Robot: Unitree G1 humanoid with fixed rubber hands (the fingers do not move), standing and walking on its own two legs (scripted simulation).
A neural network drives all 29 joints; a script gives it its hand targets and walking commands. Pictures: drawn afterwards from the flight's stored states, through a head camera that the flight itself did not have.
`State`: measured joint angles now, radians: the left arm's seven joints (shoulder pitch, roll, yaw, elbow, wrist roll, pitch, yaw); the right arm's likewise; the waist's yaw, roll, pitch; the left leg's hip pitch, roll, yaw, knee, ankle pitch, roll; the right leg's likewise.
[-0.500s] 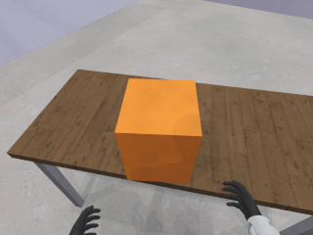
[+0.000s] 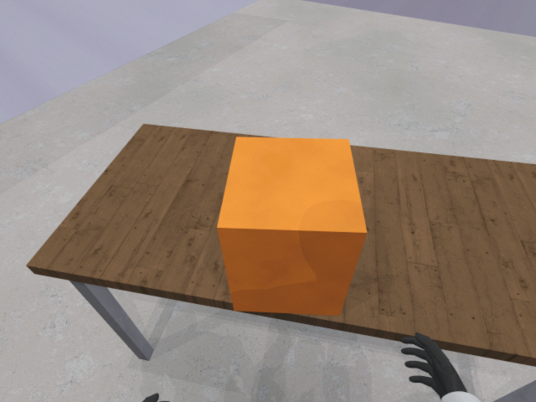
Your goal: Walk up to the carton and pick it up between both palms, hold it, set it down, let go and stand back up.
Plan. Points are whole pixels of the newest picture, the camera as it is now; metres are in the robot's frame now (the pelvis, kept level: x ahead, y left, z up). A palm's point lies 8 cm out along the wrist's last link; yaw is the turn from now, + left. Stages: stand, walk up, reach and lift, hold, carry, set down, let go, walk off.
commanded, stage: stand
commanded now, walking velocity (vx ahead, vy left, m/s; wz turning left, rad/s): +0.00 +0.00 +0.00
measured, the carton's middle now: (289, 228) +0.42 -0.01 +0.01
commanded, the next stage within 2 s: none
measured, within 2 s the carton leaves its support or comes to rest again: neither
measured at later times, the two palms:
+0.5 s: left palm out of the picture +0.07 +0.24 -0.12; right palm out of the picture +0.05 -0.24 -0.12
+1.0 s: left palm out of the picture -0.02 +0.21 -0.13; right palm out of the picture -0.03 -0.23 -0.14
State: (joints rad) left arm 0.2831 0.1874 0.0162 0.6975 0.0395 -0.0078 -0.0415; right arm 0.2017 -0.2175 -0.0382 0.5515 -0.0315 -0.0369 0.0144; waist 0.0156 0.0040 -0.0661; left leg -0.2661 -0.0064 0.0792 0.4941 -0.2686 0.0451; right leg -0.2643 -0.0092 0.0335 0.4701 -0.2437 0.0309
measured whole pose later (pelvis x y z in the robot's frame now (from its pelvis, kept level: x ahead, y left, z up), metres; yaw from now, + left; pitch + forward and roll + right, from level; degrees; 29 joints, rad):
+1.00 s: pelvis +0.00 -0.01 +0.01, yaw +0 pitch -1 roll +0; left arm 0.37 0.12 0.01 1.05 0.01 0.00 0.04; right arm 0.35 -0.15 -0.04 1.08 -0.02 0.00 -0.03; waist -0.02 0.02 0.00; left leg -0.15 -0.02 0.07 0.38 -0.21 0.03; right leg -0.18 -0.02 0.03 0.41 -0.22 0.02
